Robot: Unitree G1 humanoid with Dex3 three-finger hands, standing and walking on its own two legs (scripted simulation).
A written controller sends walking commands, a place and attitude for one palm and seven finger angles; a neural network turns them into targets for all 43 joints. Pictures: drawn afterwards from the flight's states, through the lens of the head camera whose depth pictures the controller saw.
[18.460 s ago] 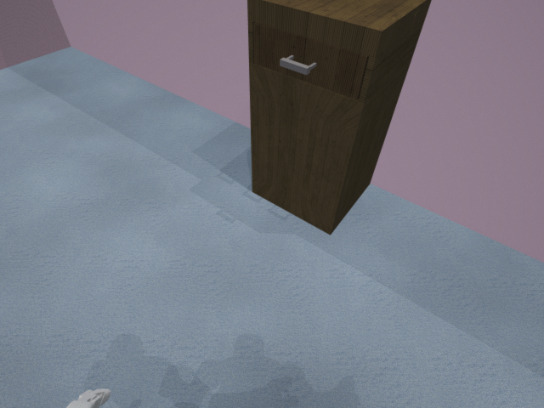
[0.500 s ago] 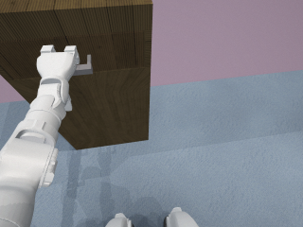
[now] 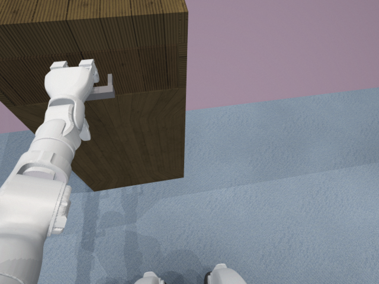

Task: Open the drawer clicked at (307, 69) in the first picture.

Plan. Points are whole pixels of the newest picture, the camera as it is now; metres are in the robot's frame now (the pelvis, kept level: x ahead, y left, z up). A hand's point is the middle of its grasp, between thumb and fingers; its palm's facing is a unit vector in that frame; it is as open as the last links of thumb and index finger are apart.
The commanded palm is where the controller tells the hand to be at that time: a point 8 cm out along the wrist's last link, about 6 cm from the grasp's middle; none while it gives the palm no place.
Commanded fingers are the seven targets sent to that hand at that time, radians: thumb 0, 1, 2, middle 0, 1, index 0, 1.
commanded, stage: lift the fingers back up to retry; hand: left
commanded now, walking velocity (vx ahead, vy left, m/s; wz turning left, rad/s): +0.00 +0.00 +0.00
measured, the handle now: (91, 87) +0.57 +0.20 +0.04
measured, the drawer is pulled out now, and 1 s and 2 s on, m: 0.00 0.00 0.00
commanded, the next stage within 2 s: re-aim the fingers above the handle in 0.48 s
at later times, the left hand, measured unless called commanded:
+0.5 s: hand (74, 85) +0.52 +0.21 +0.09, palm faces -0.02 -0.01 -1.00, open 13.7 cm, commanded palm +0.50 +0.21 +0.15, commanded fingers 0.00 -0.50 0.30 -0.30 -1.20 -0.30 -1.20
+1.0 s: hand (66, 91) +0.50 +0.22 +0.09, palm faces -0.05 +0.03 -1.00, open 13.8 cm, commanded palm +0.49 +0.20 +0.15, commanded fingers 0.00 -0.50 0.30 -0.30 -1.20 -0.30 -1.20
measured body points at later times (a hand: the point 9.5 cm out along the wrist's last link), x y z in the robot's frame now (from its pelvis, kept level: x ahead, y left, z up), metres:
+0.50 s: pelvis +0.04 +0.00 +0.02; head +0.11 -0.02 +0.47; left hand +0.52 +0.21 +0.15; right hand +0.07 -0.27 -0.11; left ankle +0.00 +0.10 -0.70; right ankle +0.02 -0.13 -0.70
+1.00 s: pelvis +0.03 -0.02 +0.02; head +0.10 -0.04 +0.47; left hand +0.50 +0.22 +0.15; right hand +0.07 -0.28 -0.11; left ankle +0.00 +0.10 -0.70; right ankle +0.02 -0.13 -0.70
